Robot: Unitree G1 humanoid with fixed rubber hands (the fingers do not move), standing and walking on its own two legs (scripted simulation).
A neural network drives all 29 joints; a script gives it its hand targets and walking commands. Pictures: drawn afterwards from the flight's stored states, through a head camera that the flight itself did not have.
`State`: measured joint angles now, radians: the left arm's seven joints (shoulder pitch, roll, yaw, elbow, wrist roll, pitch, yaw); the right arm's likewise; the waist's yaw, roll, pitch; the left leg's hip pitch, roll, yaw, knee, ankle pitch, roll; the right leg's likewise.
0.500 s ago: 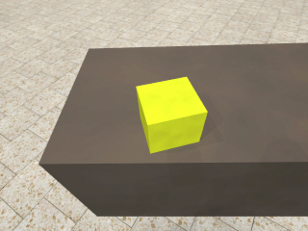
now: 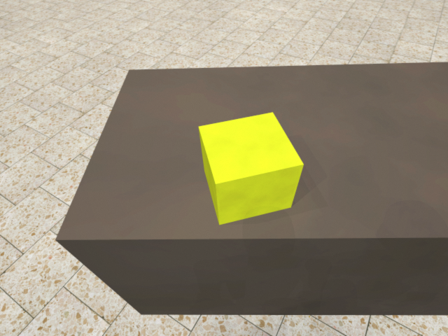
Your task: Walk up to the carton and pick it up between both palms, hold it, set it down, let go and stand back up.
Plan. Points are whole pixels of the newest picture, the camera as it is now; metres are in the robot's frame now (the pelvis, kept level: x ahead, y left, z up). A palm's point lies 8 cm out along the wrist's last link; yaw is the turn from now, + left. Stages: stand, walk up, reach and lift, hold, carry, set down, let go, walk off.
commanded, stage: stand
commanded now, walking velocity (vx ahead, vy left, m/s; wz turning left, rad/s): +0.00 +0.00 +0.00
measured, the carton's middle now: (246, 168) +0.45 -0.02 +0.01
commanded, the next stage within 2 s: none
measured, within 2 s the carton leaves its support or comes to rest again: neither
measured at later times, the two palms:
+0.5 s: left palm out of the picture -0.01 +0.23 -0.14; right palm out of the picture -0.01 -0.23 -0.14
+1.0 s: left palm out of the picture -0.01 +0.22 -0.14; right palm out of the picture -0.02 -0.23 -0.14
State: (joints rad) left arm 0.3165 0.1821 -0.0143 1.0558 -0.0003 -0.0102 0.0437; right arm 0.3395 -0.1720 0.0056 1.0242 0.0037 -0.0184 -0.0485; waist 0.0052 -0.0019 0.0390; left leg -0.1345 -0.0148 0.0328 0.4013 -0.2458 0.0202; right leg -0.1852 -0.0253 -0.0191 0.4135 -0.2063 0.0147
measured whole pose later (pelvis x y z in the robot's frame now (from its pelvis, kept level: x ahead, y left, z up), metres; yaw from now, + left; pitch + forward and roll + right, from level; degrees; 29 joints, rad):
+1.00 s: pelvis +0.00 +0.00 +0.00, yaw +0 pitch -2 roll +0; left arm 0.32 0.17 -0.02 1.06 0.00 -0.02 0.05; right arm 0.34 -0.16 0.00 1.06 0.00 -0.02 -0.05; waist 0.00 0.00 0.03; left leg -0.13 -0.01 0.03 0.40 -0.24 0.02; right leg -0.18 -0.02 -0.02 0.41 -0.20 0.01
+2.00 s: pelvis +0.00 -0.01 +0.00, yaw +0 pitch -1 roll +0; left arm 0.32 0.16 -0.01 1.07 0.00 -0.02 0.05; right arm 0.33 -0.16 0.01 1.07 0.00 -0.02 -0.05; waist 0.00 0.01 0.04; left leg -0.12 0.00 0.03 0.39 -0.24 0.01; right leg -0.18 -0.01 -0.02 0.41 -0.21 0.00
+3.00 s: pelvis +0.00 -0.01 +0.00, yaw +0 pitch -1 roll +0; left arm 0.32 0.16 -0.01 1.08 0.00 -0.02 0.05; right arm 0.34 -0.16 0.01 1.08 0.00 -0.02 -0.05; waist 0.00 0.01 0.04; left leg -0.15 0.01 0.03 0.40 -0.24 0.00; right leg -0.20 0.00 -0.02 0.42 -0.20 -0.01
